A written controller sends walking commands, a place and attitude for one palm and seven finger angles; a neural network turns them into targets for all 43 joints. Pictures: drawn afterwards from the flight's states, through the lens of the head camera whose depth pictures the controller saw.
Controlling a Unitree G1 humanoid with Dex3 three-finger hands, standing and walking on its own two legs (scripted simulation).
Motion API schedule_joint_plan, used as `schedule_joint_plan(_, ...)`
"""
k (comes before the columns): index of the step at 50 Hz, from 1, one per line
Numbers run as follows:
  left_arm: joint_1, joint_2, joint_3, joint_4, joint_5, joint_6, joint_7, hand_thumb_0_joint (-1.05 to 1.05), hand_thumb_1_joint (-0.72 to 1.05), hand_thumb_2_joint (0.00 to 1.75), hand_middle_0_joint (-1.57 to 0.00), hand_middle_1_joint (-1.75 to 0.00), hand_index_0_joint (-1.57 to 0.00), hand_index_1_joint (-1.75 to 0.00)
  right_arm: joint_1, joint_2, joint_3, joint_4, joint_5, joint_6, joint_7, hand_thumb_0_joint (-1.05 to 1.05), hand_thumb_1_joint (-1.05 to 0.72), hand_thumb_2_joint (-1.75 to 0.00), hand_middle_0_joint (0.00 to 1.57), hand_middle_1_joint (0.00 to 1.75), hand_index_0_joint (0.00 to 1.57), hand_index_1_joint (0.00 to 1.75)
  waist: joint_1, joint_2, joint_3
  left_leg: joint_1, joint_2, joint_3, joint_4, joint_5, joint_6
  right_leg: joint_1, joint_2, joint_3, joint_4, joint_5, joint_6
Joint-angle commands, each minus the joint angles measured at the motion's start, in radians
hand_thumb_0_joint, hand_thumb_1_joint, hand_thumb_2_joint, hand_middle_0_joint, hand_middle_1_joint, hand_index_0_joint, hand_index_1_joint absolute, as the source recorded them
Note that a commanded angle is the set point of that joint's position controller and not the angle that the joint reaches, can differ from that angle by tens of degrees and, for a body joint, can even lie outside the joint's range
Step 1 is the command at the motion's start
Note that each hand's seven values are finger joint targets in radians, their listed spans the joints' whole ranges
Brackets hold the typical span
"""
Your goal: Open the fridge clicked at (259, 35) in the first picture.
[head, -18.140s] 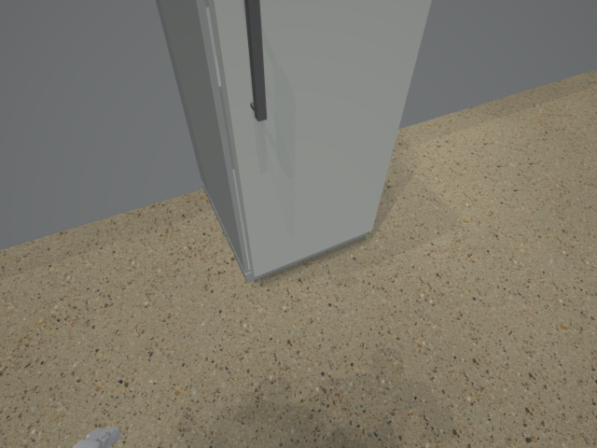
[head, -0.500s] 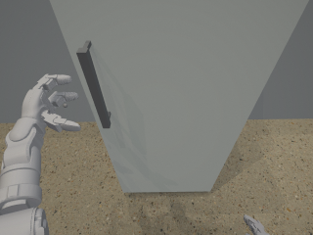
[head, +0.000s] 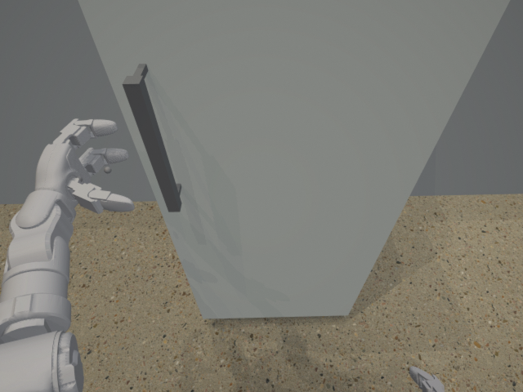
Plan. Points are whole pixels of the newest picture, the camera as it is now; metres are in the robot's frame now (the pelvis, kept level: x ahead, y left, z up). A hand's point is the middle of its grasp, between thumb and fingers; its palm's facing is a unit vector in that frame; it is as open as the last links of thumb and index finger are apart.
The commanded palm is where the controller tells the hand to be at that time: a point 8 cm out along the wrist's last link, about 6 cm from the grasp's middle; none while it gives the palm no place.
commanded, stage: move the hooked fingers beside the handle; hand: left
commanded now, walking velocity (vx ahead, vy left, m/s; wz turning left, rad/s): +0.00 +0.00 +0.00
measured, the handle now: (160, 147) +0.45 +0.18 +0.15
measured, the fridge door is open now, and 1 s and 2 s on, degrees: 0 0 0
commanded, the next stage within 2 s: feel for the door with the fingertips in 0.52 s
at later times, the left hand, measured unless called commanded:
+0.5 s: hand (114, 163) +0.41 +0.24 +0.15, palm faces +0.06 -1.00 -0.01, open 14.0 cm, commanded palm +0.37 +0.29 +0.16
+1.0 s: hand (136, 168) +0.40 +0.20 +0.15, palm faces +0.05 -1.00 +0.01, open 14.0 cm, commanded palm +0.37 +0.26 +0.16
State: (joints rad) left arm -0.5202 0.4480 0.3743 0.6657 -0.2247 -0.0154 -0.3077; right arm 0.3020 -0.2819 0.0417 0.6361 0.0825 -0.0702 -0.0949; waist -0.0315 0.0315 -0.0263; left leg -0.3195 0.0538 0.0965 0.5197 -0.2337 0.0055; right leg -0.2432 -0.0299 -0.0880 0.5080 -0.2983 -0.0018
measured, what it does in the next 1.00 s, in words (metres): stands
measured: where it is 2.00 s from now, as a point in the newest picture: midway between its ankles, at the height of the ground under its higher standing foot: outside the picture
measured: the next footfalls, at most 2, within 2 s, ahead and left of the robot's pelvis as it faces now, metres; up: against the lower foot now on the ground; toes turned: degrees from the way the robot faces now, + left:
none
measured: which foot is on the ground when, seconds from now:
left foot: down 0.00-1.00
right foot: down 0.00-1.00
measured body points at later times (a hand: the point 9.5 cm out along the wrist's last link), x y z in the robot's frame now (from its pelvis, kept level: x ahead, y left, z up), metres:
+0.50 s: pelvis +0.00 +0.01 +0.00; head +0.02 +0.00 +0.45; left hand +0.40 +0.29 +0.15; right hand +0.11 -0.25 -0.11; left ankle +0.02 +0.12 -0.74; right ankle -0.02 -0.11 -0.74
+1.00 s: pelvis +0.01 +0.00 +0.00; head +0.01 -0.01 +0.45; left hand +0.39 +0.26 +0.15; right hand +0.15 -0.24 -0.10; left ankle +0.02 +0.12 -0.74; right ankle -0.02 -0.11 -0.74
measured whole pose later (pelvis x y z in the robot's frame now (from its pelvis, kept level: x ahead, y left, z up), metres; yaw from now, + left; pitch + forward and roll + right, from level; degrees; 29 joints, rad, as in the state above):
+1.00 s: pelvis +0.01 +0.00 +0.00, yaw +0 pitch +2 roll +0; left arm -0.50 0.33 0.28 0.52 -0.21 0.05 -0.20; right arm 0.25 -0.26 0.05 0.63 0.08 -0.05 -0.08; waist -0.01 0.03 -0.03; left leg -0.30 0.05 0.09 0.51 -0.24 0.01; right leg -0.22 -0.04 -0.09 0.49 -0.30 0.00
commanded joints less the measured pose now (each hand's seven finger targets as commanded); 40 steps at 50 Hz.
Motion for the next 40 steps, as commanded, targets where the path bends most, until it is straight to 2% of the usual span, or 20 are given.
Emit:
schedule_joint_plan(1,-0.441,0.268,0.045,-0.248,-0.029,-0.078,-0.01,0.0,-0.5,0.3,-0.3,-1.2,-0.3,-1.2,-0.046,-0.136,-0.058,-0.133,0.003,-0.053,-0.013,0.0,-0.9,-0.9,0.2,0.3,0.2,0.3,-0.004,0.022,-0.285,0.22,-0.036,-0.08,-0.033,0.187,0.04,-0.018,0.037,0.047,-0.064,0.288,-0.013)
schedule_joint_plan(3,-0.431,0.272,0.049,-0.236,-0.032,-0.077,-0.014,0.0,-0.5,0.3,-0.3,-1.2,-0.3,-1.2,-0.04,-0.138,-0.058,-0.127,0.002,-0.052,-0.014,0.0,-0.9,-0.9,0.2,0.3,0.2,0.3,0.0,0.017,-0.275,0.215,-0.034,-0.081,-0.03,0.194,0.04,-0.016,0.036,0.043,-0.064,0.289,-0.016)
schedule_joint_plan(7,-0.487,0.236,0.001,-0.185,-0.028,-0.059,-0.015,0.0,-0.5,0.3,-0.3,-1.2,-0.3,-1.2,-0.041,-0.139,-0.054,-0.118,0.007,-0.05,-0.017,0.0,-0.9,-0.9,0.2,0.3,0.2,0.3,-0.019,0.021,-0.226,0.194,-0.036,-0.089,-0.04,0.13,0.036,-0.069,0.039,0.041,-0.075,0.222,-0.014)
schedule_joint_plan(9,-0.485,0.269,0.029,-0.197,-0.024,-0.067,-0.006,0.0,-0.5,0.3,-0.3,-1.2,-0.3,-1.2,-0.038,-0.142,-0.055,-0.122,0.004,-0.05,-0.017,0.0,-0.9,-0.9,0.2,0.3,0.2,0.3,-0.006,0.029,-0.26,0.201,-0.037,-0.092,-0.037,0.144,0.037,-0.051,0.038,0.043,-0.07,0.227,-0.017)
schedule_joint_plan(12,-0.535,0.256,0.017,-0.189,-0.017,-0.081,0.009,0.0,-0.5,0.3,-0.3,-1.2,-0.3,-1.2,-0.031,-0.14,-0.054,-0.115,-0.001,-0.053,-0.015,0.0,-0.9,-0.9,0.2,0.3,0.2,0.3,-0.015,0.031,-0.274,0.212,-0.036,-0.101,-0.035,0.146,0.035,-0.062,0.04,0.042,-0.068,0.22,-0.017)
schedule_joint_plan(13,-0.496,0.289,0.047,-0.166,-0.017,-0.084,0.015,0.0,-0.5,0.3,-0.3,-1.2,-0.3,-1.2,-0.022,-0.143,-0.055,-0.114,-0.002,-0.049,-0.015,0.0,-0.9,-0.9,0.2,0.3,0.2,0.3,-0.004,-0.003,-0.281,0.202,-0.035,-0.097,-0.03,0.156,0.039,-0.041,0.04,0.042,-0.066,0.23,-0.017)
schedule_joint_plan(15,-0.511,0.272,0.031,-0.156,-0.012,-0.087,0.014,0.0,-0.5,0.3,-0.3,-1.2,-0.3,-1.2,-0.026,-0.141,-0.053,-0.115,-0.002,-0.049,-0.012,0.0,-0.9,-0.9,0.2,0.3,0.2,0.3,-0.008,0.022,-0.286,0.2,-0.037,-0.093,-0.032,0.161,0.037,-0.044,0.038,0.045,-0.062,0.244,-0.015)
schedule_joint_plan(18,-0.487,0.286,0.043,-0.138,-0.007,-0.092,0.013,0.0,-0.5,0.3,-0.3,-1.2,-0.3,-1.2,-0.018,-0.144,-0.056,-0.119,-0.003,-0.045,-0.009,0.0,-0.9,-0.9,0.2,0.3,0.2,0.3,-0.001,0.0,-0.289,0.19,-0.034,-0.091,-0.028,0.177,0.038,-0.029,0.039,0.042,-0.057,0.26,-0.016)
schedule_joint_plan(19,-0.478,0.304,0.062,-0.142,-0.007,-0.093,0.013,0.0,-0.5,0.3,-0.3,-1.2,-0.3,-1.2,-0.023,-0.143,-0.056,-0.121,-0.002,-0.044,-0.009,0.0,-0.9,-0.9,0.2,0.3,0.2,0.3,0.004,0.026,-0.293,0.194,-0.034,-0.087,-0.027,0.189,0.037,-0.027,0.039,0.046,-0.054,0.277,-0.016)
schedule_joint_plan(22,-0.483,0.291,0.05,-0.161,-0.01,-0.092,0.006,0.0,-0.5,0.3,-0.3,-1.2,-0.3,-1.2,-0.022,-0.141,-0.056,-0.128,-0.001,-0.039,-0.007,0.0,-0.9,-0.9,0.2,0.3,0.2,0.3,0.001,0.032,-0.291,0.195,-0.034,-0.089,-0.028,0.189,0.034,-0.034,0.041,0.043,-0.051,0.276,-0.017)
schedule_joint_plan(23,-0.47,0.277,0.038,-0.162,-0.012,-0.092,0.006,0.0,-0.5,0.3,-0.3,-1.2,-0.3,-1.2,-0.018,-0.143,-0.058,-0.132,-0.001,-0.037,-0.008,0.0,-0.9,-0.9,0.2,0.3,0.2,0.3,0.001,0.0,-0.296,0.194,-0.032,-0.089,-0.025,0.201,0.037,-0.021,0.041,0.04,-0.05,0.282,-0.017)
schedule_joint_plan(25,-0.486,0.258,0.028,-0.212,-0.016,-0.093,0.006,0.0,-0.5,0.3,-0.3,-1.2,-0.3,-1.2,-0.024,-0.14,-0.06,-0.135,-0.001,-0.041,-0.007,0.0,-0.9,-0.9,0.2,0.3,0.2,0.3,0.0,0.044,-0.317,0.227,-0.031,-0.09,-0.024,0.229,0.035,-0.03,0.043,0.04,-0.047,0.304,-0.018)
schedule_joint_plan(27,-0.457,0.252,0.03,-0.183,-0.017,-0.077,0.008,0.0,-0.5,0.3,-0.3,-1.2,-0.3,-1.2,-0.021,-0.14,-0.059,-0.13,0.0,-0.038,-0.006,0.0,-0.9,-0.9,0.2,0.3,0.2,0.3,-0.003,0.03,-0.283,0.213,-0.031,-0.09,-0.027,0.215,0.034,-0.043,0.045,0.038,-0.054,0.293,-0.017)
schedule_joint_plan(29,-0.442,0.294,0.071,-0.212,-0.019,-0.076,0.011,0.0,-0.5,0.3,-0.3,-1.2,-0.3,-1.2,-0.017,-0.145,-0.063,-0.135,-0.002,-0.036,-0.006,0.0,-0.9,-0.9,0.2,0.3,0.2,0.3,0.01,-0.001,-0.318,0.212,-0.032,-0.088,-0.026,0.238,0.038,-0.008,0.044,0.041,-0.049,0.324,-0.016)
schedule_joint_plan(32,-0.41,0.23,0.026,-0.272,-0.021,-0.065,0.011,0.0,-0.5,0.3,-0.3,-1.2,-0.3,-1.2,-0.034,-0.133,-0.061,-0.145,-0.001,-0.038,-0.001,0.0,-0.9,-0.9,0.2,0.3,0.2,0.3,0.009,0.055,-0.31,0.233,-0.033,-0.087,-0.025,0.265,0.033,-0.015,0.044,0.036,-0.047,0.338,-0.018)
schedule_joint_plan(33,-0.408,0.22,0.015,-0.279,-0.024,-0.063,0.014,0.0,-0.5,0.3,-0.3,-1.2,-0.3,-1.2,-0.03,-0.133,-0.063,-0.14,0.001,-0.035,-0.002,0.0,-0.9,-0.9,0.2,0.3,0.2,0.3,0.003,0.023,-0.302,0.239,-0.028,-0.086,-0.022,0.275,0.036,-0.011,0.045,0.033,-0.051,0.34,-0.018)
schedule_joint_plan(34,-0.424,0.203,0.003,-0.312,-0.027,-0.059,0.016,0.0,-0.5,0.3,-0.3,-1.2,-0.3,-1.2,-0.038,-0.132,-0.063,-0.144,0.001,-0.038,-0.001,0.0,-0.9,-0.9,0.2,0.3,0.2,0.3,0.003,0.051,-0.311,0.249,-0.03,-0.088,-0.024,0.278,0.035,-0.019,0.046,0.035,-0.05,0.344,-0.018)
schedule_joint_plan(37,-0.407,0.159,-0.024,-0.336,-0.032,-0.036,0.029,0.0,-0.5,0.3,-0.3,-1.2,-0.3,-1.2,-0.05,-0.127,-0.061,-0.143,0.002,-0.039,-0.001,0.0,-0.9,-0.9,0.2,0.3,0.2,0.3,0.0,0.036,-0.285,0.249,-0.03,-0.093,-0.032,0.255,0.031,-0.035,0.047,0.03,-0.057,0.318,-0.018)
schedule_joint_plan(38,-0.406,0.152,-0.029,-0.342,-0.032,-0.032,0.039,0.0,-0.5,0.3,-0.3,-1.2,-0.3,-1.2,-0.048,-0.128,-0.062,-0.139,0.001,-0.038,-0.002,0.0,-0.9,-0.9,0.2,0.3,0.2,0.3,0.0,0.005,-0.287,0.248,-0.029,-0.091,-0.029,0.267,0.034,-0.021,0.046,0.028,-0.058,0.328,-0.018)
schedule_joint_plan(40,-0.361,0.18,0.007,-0.363,-0.026,-0.017,0.059,0.0,-0.5,0.3,-0.3,-1.2,-0.3,-1.2,-0.059,-0.126,-0.063,-0.142,0.001,-0.035,0.0,0.0,-0.9,-0.9,0.2,0.3,0.2,0.3,0.017,0.024,-0.293,0.248,-0.032,-0.09,-0.034,0.272,0.032,-0.011,0.046,0.031,-0.057,0.335,-0.019)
